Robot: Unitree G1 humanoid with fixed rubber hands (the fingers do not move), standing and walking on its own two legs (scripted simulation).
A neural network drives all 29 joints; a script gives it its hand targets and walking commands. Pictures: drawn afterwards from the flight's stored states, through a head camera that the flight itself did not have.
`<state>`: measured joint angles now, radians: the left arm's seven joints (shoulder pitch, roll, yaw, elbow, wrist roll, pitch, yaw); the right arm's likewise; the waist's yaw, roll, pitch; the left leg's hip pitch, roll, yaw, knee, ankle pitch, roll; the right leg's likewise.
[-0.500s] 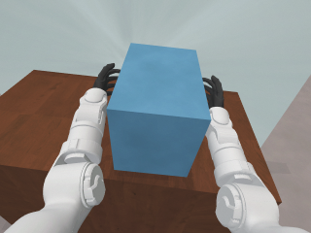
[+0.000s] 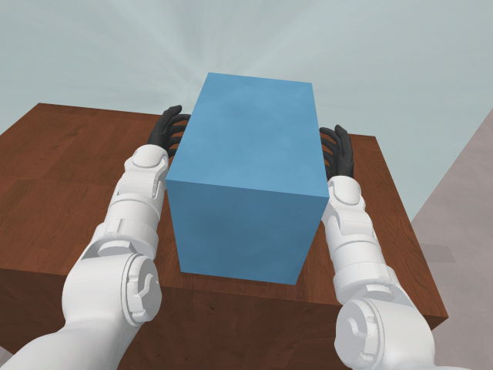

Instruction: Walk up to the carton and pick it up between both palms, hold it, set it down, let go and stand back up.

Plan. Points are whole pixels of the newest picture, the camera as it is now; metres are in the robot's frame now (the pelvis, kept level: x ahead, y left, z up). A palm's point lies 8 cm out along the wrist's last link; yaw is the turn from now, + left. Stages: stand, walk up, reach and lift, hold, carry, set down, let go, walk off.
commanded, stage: set down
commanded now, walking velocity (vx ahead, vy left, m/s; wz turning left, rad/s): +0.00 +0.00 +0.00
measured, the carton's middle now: (249, 172) +0.44 -0.08 +0.10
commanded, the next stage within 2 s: none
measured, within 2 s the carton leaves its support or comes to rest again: rests again in 1.56 s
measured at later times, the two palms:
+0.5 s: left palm (167, 151) +0.47 +0.06 +0.15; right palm (336, 184) +0.36 -0.22 +0.13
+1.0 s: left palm (168, 157) +0.48 +0.06 +0.12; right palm (329, 188) +0.37 -0.21 +0.11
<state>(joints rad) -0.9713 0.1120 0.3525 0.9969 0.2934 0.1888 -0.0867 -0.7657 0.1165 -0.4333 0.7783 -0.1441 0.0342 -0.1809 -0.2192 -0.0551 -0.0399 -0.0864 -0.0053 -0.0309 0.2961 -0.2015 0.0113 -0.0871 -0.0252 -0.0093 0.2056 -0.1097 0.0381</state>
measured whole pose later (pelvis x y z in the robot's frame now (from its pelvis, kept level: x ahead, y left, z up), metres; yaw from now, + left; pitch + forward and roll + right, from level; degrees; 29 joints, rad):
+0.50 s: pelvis +0.00 +0.00 +0.00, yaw -1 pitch +3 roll -1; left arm -1.04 0.15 0.38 1.15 0.30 0.12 -0.10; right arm -0.78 0.18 -0.57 0.79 -0.26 0.00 -0.17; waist -0.22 -0.04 -0.05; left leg -0.15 0.00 0.00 0.29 -0.20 0.01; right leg -0.17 -0.03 -0.03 0.21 -0.10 0.03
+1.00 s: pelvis +0.01 +0.00 +0.00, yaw -2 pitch +8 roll -1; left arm -1.07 0.18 0.37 1.26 0.29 0.03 -0.09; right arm -0.79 0.21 -0.63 0.83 -0.33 -0.07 -0.17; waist -0.21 -0.04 -0.09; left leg -0.24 0.01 0.01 0.31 -0.21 0.01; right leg -0.26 -0.03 -0.06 0.22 -0.10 0.03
